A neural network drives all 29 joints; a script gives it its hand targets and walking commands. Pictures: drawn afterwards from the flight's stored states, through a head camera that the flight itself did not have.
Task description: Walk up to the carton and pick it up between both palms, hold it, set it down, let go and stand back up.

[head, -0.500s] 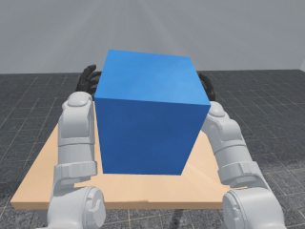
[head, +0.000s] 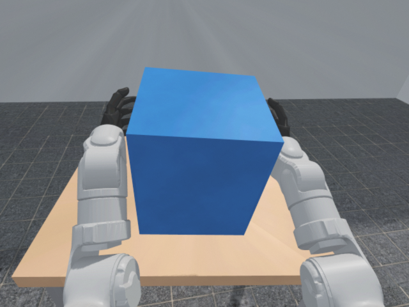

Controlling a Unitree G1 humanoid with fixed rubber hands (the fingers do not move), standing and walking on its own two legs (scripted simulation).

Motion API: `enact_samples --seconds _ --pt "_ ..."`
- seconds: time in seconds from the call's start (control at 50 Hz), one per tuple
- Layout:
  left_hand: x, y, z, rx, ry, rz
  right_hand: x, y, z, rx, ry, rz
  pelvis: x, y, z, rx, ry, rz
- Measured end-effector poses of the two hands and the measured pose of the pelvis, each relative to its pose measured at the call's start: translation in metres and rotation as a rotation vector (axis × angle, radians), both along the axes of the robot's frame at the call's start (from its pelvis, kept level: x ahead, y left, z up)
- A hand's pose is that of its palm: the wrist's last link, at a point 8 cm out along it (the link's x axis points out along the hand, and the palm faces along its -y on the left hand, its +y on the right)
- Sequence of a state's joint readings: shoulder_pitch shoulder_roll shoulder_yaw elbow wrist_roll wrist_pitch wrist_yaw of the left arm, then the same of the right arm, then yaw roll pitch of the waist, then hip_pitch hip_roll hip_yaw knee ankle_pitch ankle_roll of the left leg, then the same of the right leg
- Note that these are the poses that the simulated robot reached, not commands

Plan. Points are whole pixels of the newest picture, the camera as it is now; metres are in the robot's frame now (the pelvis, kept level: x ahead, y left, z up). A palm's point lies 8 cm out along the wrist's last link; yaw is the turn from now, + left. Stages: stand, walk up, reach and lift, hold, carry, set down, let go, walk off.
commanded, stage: hold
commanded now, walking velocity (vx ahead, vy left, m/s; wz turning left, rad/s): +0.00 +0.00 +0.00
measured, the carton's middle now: (196, 155) +0.36 +0.01 +0.20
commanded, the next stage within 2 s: none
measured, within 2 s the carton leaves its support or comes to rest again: neither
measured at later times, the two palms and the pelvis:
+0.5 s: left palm (115, 129) +0.36 +0.16 +0.25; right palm (278, 139) +0.36 -0.14 +0.24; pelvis +0.00 +0.00 +0.00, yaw +0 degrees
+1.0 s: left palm (114, 128) +0.36 +0.16 +0.25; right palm (278, 138) +0.36 -0.14 +0.24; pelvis +0.00 +0.00 +0.00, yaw +0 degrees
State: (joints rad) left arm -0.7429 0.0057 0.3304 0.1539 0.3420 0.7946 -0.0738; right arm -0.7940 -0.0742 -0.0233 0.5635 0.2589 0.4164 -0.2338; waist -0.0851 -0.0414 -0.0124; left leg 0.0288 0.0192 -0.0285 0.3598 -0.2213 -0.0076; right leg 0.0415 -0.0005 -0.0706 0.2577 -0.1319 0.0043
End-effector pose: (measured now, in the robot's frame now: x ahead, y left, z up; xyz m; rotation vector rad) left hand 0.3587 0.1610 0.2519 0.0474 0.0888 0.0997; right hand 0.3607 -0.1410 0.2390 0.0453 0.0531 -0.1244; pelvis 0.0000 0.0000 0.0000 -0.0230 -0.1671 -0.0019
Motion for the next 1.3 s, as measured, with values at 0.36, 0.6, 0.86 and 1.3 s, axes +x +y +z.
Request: enact_samples --seconds 0.36,0.6,0.86,1.3 --pt "0.0004 -0.0033 0.0011 -0.001 0.003 0.007 0.0010 -0.0029 -0.0017 0.000 0.003 0.003 -0.0026 -0.0028 0.0002 0.003 0.007 -0.003" --pt "0.0000 -0.0034 0.0013 -0.003 0.005 0.004 0.0002 -0.0032 -0.0004 -0.001 0.006 0.001 -0.0031 -0.0041 0.0002 0.003 0.005 0.001" --pt "0.0006 -0.0020 0.0030 0.000 0.006 0.004 0.0007 -0.0017 0.0007 0.002 0.006 0.001 -0.0039 -0.0028 0.0002 0.003 0.011 -0.002" --pt "0.0010 -0.0027 0.0003 -0.001 0.005 0.003 0.0009 -0.0024 -0.0007 0.000 0.006 0.000 -0.0020 -0.0021 0.0001 0.002 0.008 -0.002"
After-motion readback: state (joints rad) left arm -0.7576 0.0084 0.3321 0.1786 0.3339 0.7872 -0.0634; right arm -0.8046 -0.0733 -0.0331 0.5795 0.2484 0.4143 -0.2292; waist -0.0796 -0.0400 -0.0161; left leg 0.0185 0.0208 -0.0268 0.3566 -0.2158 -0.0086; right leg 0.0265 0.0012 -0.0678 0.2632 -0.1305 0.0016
